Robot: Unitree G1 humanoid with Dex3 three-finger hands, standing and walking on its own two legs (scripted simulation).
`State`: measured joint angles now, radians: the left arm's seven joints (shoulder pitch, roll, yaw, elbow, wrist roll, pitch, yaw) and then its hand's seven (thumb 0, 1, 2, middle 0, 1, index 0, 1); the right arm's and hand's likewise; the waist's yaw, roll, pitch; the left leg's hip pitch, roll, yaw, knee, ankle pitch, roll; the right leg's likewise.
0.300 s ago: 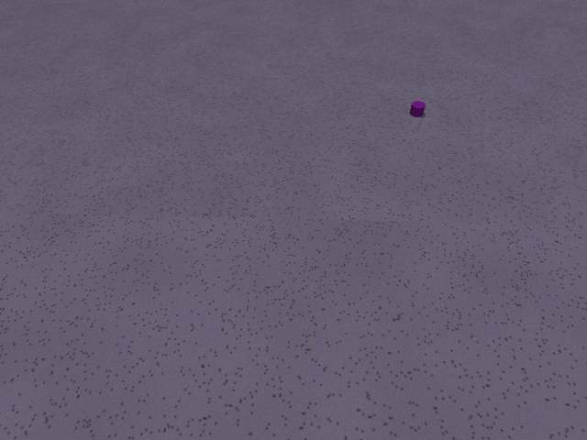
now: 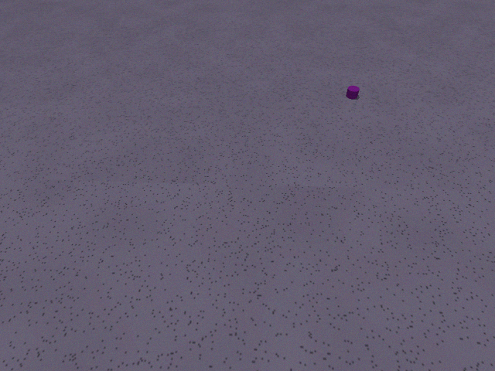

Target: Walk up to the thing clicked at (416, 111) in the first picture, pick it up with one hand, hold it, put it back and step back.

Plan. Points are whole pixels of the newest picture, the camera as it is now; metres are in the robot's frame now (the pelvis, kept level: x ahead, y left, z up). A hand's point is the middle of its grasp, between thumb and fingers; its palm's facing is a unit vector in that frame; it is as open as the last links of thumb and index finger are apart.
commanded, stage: stand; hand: left
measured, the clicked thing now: (352, 92) +1.99 -0.72 -0.75
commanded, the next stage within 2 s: walk up in 0.82 s
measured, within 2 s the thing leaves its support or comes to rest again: neither
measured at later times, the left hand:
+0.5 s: hand out of the picture +0.08 +0.25 -0.16, palm faces -0.02 -0.94 -0.34, open 7.4 cm
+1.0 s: hand out of the picture +0.13 +0.26 -0.14, palm faces -0.21 -0.90 -0.38, open 7.4 cm
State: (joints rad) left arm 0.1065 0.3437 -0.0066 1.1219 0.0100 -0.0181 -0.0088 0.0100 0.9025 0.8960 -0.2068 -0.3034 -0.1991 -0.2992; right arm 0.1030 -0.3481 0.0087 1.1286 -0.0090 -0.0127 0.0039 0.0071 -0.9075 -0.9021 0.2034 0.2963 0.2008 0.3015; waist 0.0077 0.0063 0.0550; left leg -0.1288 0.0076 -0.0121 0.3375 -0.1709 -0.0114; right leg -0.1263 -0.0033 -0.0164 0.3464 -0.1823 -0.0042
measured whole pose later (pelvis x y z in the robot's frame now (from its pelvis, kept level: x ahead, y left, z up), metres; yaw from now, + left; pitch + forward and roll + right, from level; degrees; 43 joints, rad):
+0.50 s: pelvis +0.01 +0.00 +0.00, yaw +0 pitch -2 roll +0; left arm 0.11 0.34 -0.01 1.13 0.01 -0.02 -0.01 0.01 0.90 0.90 -0.21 -0.30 -0.20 -0.30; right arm 0.11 -0.35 0.01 1.13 -0.01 -0.01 0.00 0.01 -0.91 -0.90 0.20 0.30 0.20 0.30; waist 0.01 0.01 0.06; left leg -0.12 0.01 -0.01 0.32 -0.18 -0.01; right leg -0.11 0.00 -0.02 0.33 -0.19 0.00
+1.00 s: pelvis +0.03 -0.01 -0.01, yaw -11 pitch +0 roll +1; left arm 0.20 0.40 0.06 1.07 0.02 0.02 -0.10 0.02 0.90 0.90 -0.21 -0.30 -0.20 -0.30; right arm 0.14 -0.43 -0.08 0.95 -0.04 -0.07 0.06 0.01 -0.90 -0.90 0.21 0.30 0.21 0.30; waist -0.02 0.04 0.01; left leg -0.10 0.05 0.18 0.37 -0.27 0.00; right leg -0.45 -0.06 -0.02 0.85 -0.39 -0.02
